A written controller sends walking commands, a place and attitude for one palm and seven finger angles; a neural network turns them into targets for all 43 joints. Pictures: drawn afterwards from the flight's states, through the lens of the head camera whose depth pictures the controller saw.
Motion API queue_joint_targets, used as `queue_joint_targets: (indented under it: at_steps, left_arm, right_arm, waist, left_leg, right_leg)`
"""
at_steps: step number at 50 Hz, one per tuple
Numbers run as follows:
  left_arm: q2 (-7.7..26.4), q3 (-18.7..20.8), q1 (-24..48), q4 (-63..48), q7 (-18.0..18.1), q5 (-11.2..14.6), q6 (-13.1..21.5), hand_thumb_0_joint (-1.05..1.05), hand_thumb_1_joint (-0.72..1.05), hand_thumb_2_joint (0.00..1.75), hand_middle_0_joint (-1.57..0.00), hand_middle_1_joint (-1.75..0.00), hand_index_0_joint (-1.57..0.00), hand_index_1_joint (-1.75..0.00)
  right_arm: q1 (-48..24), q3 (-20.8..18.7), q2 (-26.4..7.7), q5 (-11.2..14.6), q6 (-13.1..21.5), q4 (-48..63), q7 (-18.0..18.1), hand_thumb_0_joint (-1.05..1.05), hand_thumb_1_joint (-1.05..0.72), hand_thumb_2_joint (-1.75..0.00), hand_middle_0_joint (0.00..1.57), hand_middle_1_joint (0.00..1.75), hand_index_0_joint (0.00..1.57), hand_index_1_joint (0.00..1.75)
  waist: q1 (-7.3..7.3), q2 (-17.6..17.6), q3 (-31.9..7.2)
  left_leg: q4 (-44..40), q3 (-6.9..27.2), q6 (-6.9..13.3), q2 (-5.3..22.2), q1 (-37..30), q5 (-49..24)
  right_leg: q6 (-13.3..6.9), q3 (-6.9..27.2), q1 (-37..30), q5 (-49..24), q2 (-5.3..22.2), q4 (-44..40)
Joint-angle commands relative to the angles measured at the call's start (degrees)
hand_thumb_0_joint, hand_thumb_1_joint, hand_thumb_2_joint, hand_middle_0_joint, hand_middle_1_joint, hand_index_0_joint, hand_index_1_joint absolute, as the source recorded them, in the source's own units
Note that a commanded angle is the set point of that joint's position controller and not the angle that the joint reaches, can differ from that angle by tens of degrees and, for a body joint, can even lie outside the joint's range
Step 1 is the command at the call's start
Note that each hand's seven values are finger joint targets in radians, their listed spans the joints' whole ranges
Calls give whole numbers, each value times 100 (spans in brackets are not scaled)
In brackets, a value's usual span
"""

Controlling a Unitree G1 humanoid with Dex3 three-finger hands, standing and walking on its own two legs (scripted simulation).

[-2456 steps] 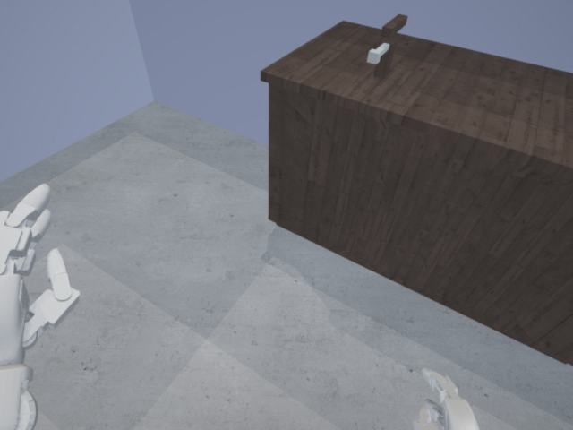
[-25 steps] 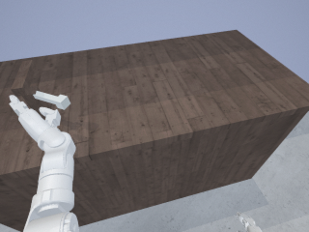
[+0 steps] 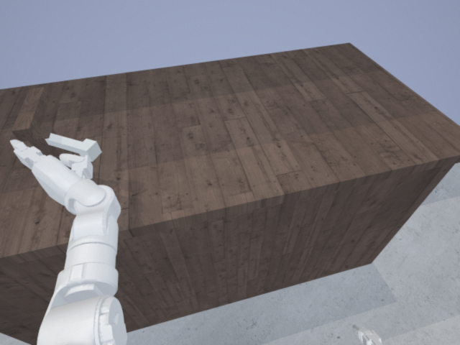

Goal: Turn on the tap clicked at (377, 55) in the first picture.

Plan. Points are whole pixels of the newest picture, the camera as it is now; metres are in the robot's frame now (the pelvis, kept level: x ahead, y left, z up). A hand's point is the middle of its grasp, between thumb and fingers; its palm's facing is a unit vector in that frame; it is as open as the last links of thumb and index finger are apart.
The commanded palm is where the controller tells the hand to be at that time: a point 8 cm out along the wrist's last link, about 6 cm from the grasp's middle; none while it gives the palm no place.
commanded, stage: push the lever round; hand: left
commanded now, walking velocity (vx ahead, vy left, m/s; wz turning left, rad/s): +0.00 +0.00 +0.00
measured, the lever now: (89, 150) +0.42 +0.30 +0.12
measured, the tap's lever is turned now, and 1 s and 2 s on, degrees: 55 55 55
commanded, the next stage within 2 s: none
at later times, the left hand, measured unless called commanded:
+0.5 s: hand (91, 158) +0.40 +0.28 +0.12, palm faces +0.88 -0.48 -0.05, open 8.5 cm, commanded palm +0.38 +0.29 +0.12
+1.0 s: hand (91, 158) +0.40 +0.28 +0.12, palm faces +0.89 -0.46 -0.05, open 8.5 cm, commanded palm +0.39 +0.29 +0.12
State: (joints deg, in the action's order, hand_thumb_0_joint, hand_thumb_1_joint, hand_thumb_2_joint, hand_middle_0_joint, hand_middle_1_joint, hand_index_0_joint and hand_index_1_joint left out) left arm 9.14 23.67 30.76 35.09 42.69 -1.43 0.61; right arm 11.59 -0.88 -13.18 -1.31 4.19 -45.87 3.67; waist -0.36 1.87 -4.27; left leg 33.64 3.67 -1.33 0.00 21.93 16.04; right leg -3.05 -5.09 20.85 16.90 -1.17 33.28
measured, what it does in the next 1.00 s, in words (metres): stands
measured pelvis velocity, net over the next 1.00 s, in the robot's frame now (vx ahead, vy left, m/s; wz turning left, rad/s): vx -0.01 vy -0.03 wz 0.01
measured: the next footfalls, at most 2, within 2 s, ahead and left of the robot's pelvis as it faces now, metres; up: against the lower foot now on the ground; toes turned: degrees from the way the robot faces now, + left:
none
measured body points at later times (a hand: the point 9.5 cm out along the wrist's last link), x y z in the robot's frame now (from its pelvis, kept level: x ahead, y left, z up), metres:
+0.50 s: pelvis +0.00 -0.01 +0.00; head +0.02 -0.03 +0.45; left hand +0.35 +0.30 +0.13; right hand +0.13 -0.27 -0.13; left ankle +0.01 +0.14 -0.73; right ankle +0.00 -0.08 -0.73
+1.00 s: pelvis -0.01 -0.03 +0.00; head +0.02 -0.04 +0.44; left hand +0.35 +0.30 +0.13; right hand +0.10 -0.28 -0.14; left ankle +0.01 +0.14 -0.73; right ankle +0.00 -0.08 -0.73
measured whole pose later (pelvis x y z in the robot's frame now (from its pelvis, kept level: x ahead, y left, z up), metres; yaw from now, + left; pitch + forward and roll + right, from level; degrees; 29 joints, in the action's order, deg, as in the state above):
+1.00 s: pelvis -0.01 -0.03 +0.00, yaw +1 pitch +6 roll +0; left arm 14.4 25.9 36.6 46.1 43.5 -0.8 7.0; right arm 13.1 -0.2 -14.0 -0.9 2.4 -46.4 4.8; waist 1.0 1.8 -4.0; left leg 35.1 5.0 -1.0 1.1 25.7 16.2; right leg -4.9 -6.6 24.6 17.4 -2.3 35.2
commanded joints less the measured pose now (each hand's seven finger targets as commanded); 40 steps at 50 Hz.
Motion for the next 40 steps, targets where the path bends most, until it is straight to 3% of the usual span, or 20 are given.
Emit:
queue_joint_targets:
  at_steps: [1,2,4,6,7,9,11,16,19,21,22,24,26,29,31,33,34,37,40]
  left_arm:
    - [1127,-403,2857,-1050,-203,-202,334,0,90,90,-15,-15,-15,-15]
    - [983,-533,2830,-902,-214,-178,325,0,90,90,-15,-15,-15,-15]
    - [1246,-325,2865,-793,-193,-210,351,0,90,90,-15,-15,-15,-15]
    - [1193,-466,3041,-864,-217,-190,401,0,90,90,-15,-15,-15,-15]
    - [1330,-356,3012,-742,-224,-193,399,0,90,90,-15,-15,-15,-15]
    - [1470,-256,3100,-834,-234,-234,439,0,90,90,-15,-15,-15,-15]
    - [1263,-447,3170,-884,-260,-225,476,0,90,90,-15,-15,-15,-15]
    - [1493,-285,3106,-673,-307,-208,467,0,90,90,-15,-15,-15,-15]
    - [1578,-235,3124,-687,-337,-216,487,0,90,90,-15,-15,-15,-15]
    - [1407,-401,3251,-716,-352,-211,529,0,90,90,-15,-15,-15,-15]
    - [1377,-420,3201,-619,-353,-197,518,0,90,90,-15,-15,-15,-15]
    - [1628,-223,3136,-514,-347,-218,538,0,90,90,-15,-15,-15,-15]
    - [1632,-284,3256,-469,-367,-198,560,0,90,90,-15,-15,-15,-15]
    - [1747,-234,3344,-417,-381,-200,619,0,90,90,-15,-15,-15,-15]
    - [1624,-409,3491,-394,-407,-185,664,0,90,90,-15,-15,-15,-15]
    - [1746,-367,3501,-288,-405,-170,704,0,90,90,-15,-15,-15,-15]
    - [1782,-335,3528,-302,-398,-183,718,0,90,90,-15,-15,-15,-15]
    - [1820,-381,3579,-142,-428,-141,728,0,90,90,-15,-15,-15,-15]
    - [1890,-385,3710,-168,-453,-145,779,0,90,90,-15,-15,-15,-15]
  right_arm:
    - [-368,-244,-668,-3,258,694,43,0,-90,-90,20,30,20,30]
    - [-386,-233,-672,-1,267,698,37,0,-90,-90,20,30,20,30]
    - [-367,-237,-713,-10,249,664,59,0,-90,-90,20,30,20,30]
    - [-346,-231,-701,-1,247,684,78,0,-90,-90,20,30,20,30]
    - [-326,-235,-712,5,228,659,92,0,-90,-90,20,30,20,30]
    - [-302,-245,-718,-3,201,639,107,0,-90,-90,20,30,20,30]
    - [-251,-237,-700,-16,210,656,104,0,-90,-90,20,30,20,30]
    - [-231,-233,-728,2,155,655,126,0,-90,-90,20,30,20,30]
    - [-228,-246,-731,6,124,642,133,0,-90,-90,20,30,20,30]
    - [-190,-234,-718,3,142,656,116,0,-90,-90,20,30,20,30]
    - [-195,-226,-722,3,148,656,110,0,-90,-90,20,30,20,30]
    - [-199,-236,-743,5,131,644,121,0,-90,-90,20,30,20,30]
    - [-180,-221,-747,20,126,667,126,0,-90,-90,20,30,20,30]
    - [-190,-229,-769,24,103,650,137,0,-90,-90,20,30,20,30]
    - [-176,-207,-752,38,113,665,126,0,-90,-90,20,30,20,30]
    - [-177,-209,-783,36,111,651,144,0,-90,-90,20,30,20,30]
    - [-182,-213,-789,35,102,644,146,0,-90,-90,20,30,20,30]
    - [-143,-195,-798,50,94,642,160,0,-90,-90,20,30,20,30]
    - [-104,-191,-820,55,73,622,171,0,-90,-90,20,30,20,30]
  waist:
    - [243,-135,-1257]
    - [285,-224,-1139]
    - [248,-249,-1120]
    - [311,-347,-1253]
    - [293,-379,-1223]
    - [265,-95,-1317]
    - [343,-216,-1408]
    - [337,-368,-1379]
    - [331,-145,-1411]
    - [390,-184,-1425]
    - [399,-283,-1376]
    - [354,-206,-1330]
    - [412,-349,-1333]
    - [416,-220,-1320]
    - [467,-122,-1251]
    - [489,-234,-1250]
    - [471,-85,-1255]
    - [503,-263,-1237]
    - [523,-138,-1335]
  left_leg:
    - [-387,-261,273,-45,-330,-403]
    - [-371,-288,283,-54,-273,-293]
    - [-397,-274,295,-52,-231,-211]
    - [-366,-303,314,-46,-246,-225]
    - [-361,-305,314,-36,-226,-224]
    - [-357,-292,305,-44,-295,-373]
    - [-302,-317,324,-43,-388,-611]
    - [-267,-345,339,-56,-282,-617]
    - [-240,-353,332,-70,-263,-624]
    - [-226,-348,336,-72,-315,-688]
    - [-223,-348,342,-76,-267,-609]
    - [-206,-345,342,-86,-166,-512]
    - [-193,-349,353,-88,-78,-416]
    - [-182,-323,354,-81,-58,-297]
    - [-197,-314,354,-74,-52,-166]
    - [-177,-312,365,-53,-4,-57]
    - [-175,-308,363,-67,-13,-51]
    - [-152,-293,364,-39,108,-6]
    - [-157,-278,375,-42,43,-12]
  right_leg:
    - [219,369,-467,-498,233,-681]
    - [245,389,-383,-397,235,-722]
    - [241,396,-390,-299,238,-744]
    - [266,447,-437,-333,256,-760]
    - [263,448,-446,-316,257,-772]
    - [234,442,-496,-522,259,-716]
    - [240,432,-518,-836,250,-658]
    - [292,495,-580,-983,289,-674]
    - [295,524,-600,-1061,303,-663]
    - [291,503,-546,-1157,295,-618]
    - [305,496,-494,-1065,283,-634]
    - [317,551,-512,-982,310,-662]
    - [357,613,-511,-948,339,-683]
    - [349,638,-443,-702,333,-723]
    - [329,637,-310,-410,320,-745]
    - [347,694,-285,-174,333,-812]
    - [329,691,-260,-153,327,-805]
    - [371,782,-304,-95,371,-840]
    - [347,763,-302,-90,359,-808]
